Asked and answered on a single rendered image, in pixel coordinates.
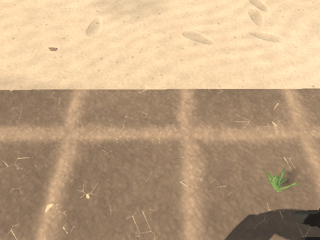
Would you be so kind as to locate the right robot hand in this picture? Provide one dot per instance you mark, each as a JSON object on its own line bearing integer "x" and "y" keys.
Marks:
{"x": 307, "y": 217}

